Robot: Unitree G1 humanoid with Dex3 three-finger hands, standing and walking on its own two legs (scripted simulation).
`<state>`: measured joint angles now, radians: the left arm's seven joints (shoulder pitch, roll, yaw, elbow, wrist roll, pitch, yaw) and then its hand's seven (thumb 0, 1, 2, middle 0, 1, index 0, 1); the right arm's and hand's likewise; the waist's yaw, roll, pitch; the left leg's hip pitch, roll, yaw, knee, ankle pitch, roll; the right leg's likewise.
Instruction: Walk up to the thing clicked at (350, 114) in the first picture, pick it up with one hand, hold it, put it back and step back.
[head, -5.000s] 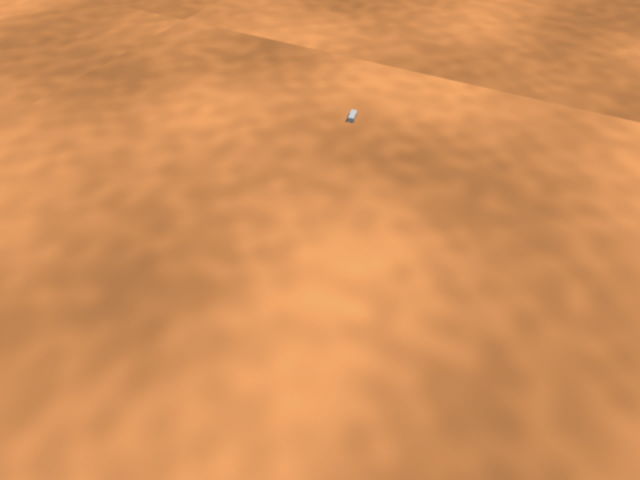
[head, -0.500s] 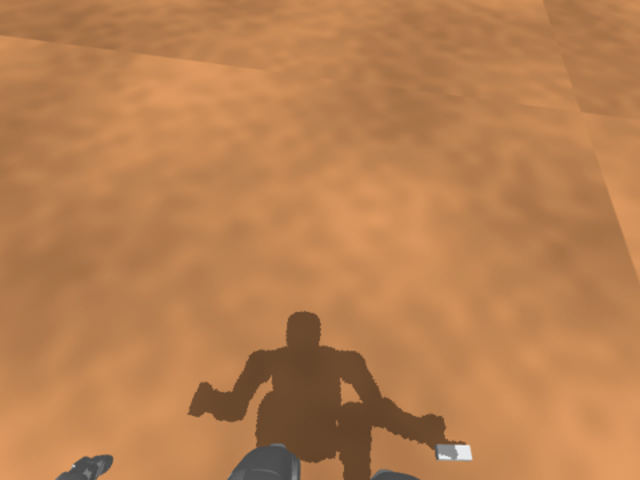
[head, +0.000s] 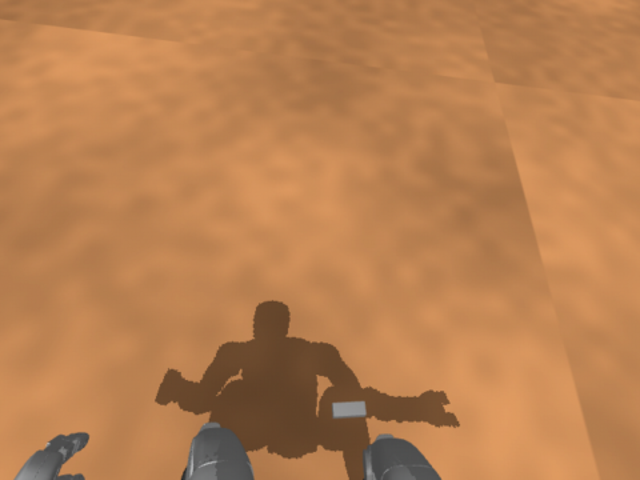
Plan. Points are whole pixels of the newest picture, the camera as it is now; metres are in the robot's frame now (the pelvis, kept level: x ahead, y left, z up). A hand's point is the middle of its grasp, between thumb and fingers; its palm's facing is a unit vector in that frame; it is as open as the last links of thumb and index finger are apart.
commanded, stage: walk up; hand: left
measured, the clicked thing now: (348, 409) +0.34 -0.11 -0.70
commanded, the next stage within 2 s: none
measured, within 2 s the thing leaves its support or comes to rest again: neither
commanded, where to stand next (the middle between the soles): +0.00 -0.39 m, yaw +8 degrees
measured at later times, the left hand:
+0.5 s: hand out of the picture +0.07 +0.11 -0.13, palm faces -0.07 -0.94 -0.32, open 7.4 cm
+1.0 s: hand out of the picture -0.06 -0.10 -0.11, palm faces +0.08 -0.92 -0.37, open 7.4 cm
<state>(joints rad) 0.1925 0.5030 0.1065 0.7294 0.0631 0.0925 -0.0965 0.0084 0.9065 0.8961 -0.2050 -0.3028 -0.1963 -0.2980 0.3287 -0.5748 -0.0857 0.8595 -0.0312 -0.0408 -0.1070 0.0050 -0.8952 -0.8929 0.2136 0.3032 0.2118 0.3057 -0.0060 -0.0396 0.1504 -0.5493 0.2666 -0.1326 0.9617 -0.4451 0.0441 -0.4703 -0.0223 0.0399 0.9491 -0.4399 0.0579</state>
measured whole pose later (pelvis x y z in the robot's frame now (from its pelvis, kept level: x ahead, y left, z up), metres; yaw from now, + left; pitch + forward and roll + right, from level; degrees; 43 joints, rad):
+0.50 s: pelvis -0.05 -0.17 +0.03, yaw +2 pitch -3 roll +0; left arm 0.19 0.51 0.09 0.71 0.05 0.12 -0.07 0.01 0.90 0.90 -0.21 -0.30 -0.20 -0.30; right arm 0.39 -0.44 -0.06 0.86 -0.02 -0.07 -0.10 0.01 -0.89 -0.89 0.22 0.30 0.22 0.31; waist -0.01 -0.15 0.16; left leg -0.41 0.11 0.01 0.77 -0.31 -0.01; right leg -0.60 0.03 0.24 1.28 -0.39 0.00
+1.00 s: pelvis -0.09 -0.39 +0.03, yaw +5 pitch -1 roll +0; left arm 0.26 0.43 0.08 0.76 0.05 0.08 -0.05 0.01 0.90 0.90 -0.21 -0.30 -0.20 -0.30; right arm 0.34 -0.39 -0.02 0.95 -0.01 -0.06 -0.07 0.01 -0.90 -0.89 0.21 0.30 0.21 0.31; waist 0.07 -0.05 0.09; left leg -0.35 -0.04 0.08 0.73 -0.38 0.06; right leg -0.41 0.04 -0.09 0.73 -0.32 -0.09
